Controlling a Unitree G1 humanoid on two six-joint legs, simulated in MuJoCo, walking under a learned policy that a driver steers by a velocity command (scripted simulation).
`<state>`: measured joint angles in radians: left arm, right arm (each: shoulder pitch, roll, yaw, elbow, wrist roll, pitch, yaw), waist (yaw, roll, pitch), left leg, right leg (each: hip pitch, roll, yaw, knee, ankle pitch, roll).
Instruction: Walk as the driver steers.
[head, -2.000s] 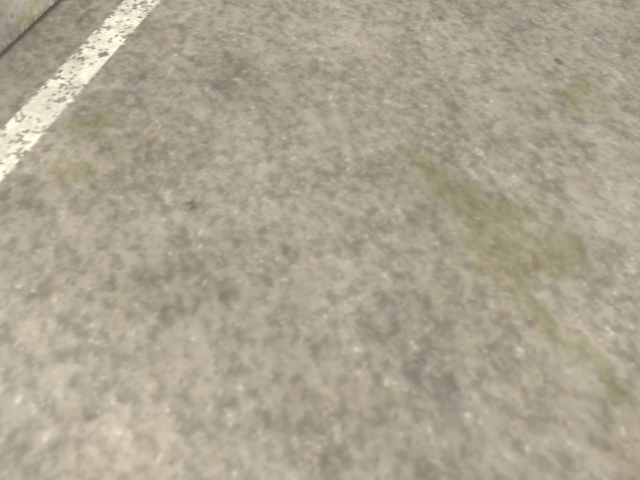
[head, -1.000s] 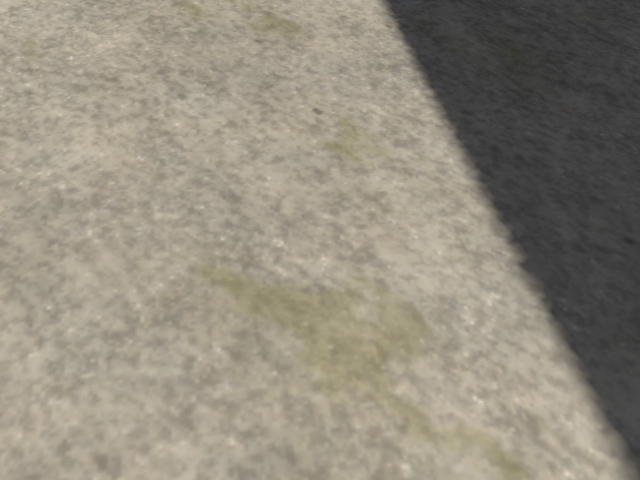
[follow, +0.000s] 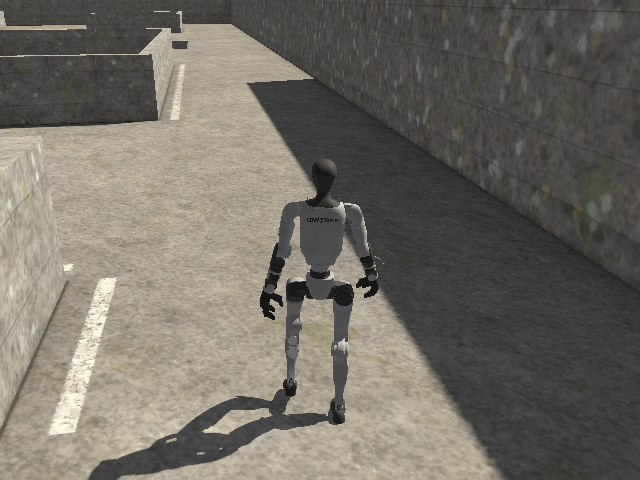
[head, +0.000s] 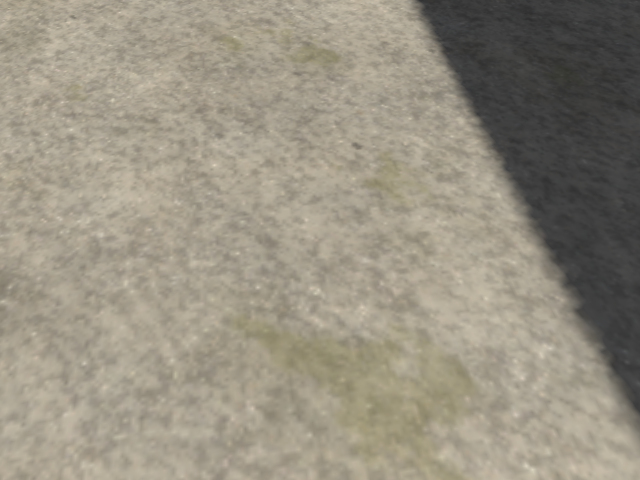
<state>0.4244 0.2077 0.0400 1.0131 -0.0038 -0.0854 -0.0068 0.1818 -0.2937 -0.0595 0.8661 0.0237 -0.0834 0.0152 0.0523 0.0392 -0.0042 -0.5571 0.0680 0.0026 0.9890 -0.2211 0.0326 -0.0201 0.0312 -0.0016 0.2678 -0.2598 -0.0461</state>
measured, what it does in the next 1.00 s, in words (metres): walks ahead: left foot, then right foot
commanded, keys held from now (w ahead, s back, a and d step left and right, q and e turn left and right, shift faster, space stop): w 0.78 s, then no key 0.12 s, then q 0.10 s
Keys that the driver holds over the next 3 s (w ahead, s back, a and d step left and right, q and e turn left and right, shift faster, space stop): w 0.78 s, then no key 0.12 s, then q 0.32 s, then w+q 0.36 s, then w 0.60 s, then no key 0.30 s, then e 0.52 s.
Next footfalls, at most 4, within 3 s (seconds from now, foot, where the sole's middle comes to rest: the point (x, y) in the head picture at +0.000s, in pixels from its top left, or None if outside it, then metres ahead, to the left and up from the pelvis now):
0.26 left None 0.33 0.15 -0.78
0.80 right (408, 429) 0.64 -0.09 -0.78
1.32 left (306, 401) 0.70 0.14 -0.78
1.78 right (368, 296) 0.99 0.00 -0.78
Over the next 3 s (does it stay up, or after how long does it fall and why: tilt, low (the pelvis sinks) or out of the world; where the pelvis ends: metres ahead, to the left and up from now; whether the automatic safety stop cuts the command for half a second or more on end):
stays up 1.17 0.22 0.00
